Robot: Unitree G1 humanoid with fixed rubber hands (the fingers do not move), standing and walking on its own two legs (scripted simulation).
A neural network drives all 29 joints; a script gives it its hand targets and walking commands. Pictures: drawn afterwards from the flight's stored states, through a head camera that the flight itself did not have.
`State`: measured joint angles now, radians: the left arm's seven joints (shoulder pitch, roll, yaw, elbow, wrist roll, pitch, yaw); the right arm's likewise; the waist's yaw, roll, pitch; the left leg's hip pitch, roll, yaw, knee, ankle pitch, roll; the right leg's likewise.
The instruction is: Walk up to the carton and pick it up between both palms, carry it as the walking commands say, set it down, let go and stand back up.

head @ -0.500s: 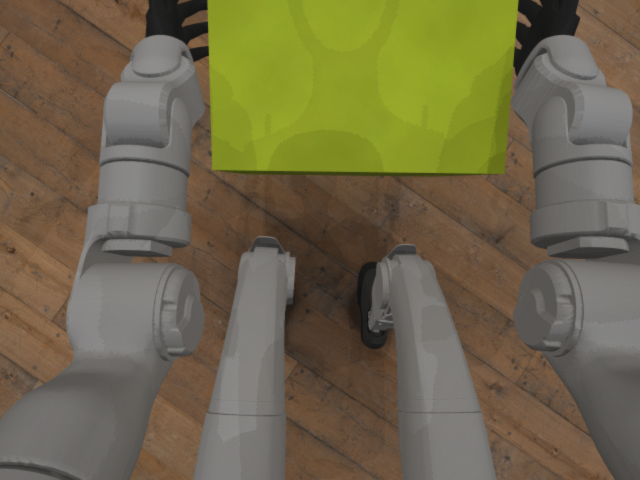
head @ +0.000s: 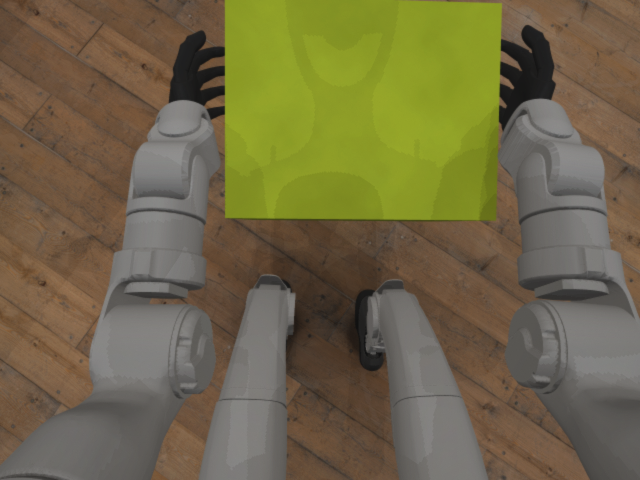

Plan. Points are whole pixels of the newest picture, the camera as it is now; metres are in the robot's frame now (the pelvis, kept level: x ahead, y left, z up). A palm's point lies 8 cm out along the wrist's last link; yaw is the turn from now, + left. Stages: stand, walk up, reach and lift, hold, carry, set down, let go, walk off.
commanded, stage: reach and lift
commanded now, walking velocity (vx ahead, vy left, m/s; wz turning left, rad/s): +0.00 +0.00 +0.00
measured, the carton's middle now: (351, 134) +0.48 -0.02 -0.11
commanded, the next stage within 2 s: none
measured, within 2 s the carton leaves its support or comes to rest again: neither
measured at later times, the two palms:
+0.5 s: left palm (111, 47) +0.46 +0.17 +0.11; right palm (626, 35) +0.46 -0.18 +0.12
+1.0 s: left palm (106, 13) +0.45 +0.15 +0.15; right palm out of the picture +0.45 -0.20 +0.16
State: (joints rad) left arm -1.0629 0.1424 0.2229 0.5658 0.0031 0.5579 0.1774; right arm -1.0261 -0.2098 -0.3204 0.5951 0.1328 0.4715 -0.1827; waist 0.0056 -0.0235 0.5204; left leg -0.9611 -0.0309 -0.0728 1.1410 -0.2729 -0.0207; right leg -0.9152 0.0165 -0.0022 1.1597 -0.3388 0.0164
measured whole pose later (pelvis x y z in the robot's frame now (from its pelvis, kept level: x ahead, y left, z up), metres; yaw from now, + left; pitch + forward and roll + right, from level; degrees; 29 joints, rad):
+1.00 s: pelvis +0.15 -0.01 +0.11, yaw +1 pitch +7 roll +0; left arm -0.36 -0.09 0.23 0.48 0.26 0.68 0.07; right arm -0.32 0.05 -0.37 0.46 -0.13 0.62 -0.06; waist 0.00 -0.05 -0.28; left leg -0.39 -0.02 -0.07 0.45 -0.19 -0.02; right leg -0.35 0.00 0.01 0.49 -0.26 0.01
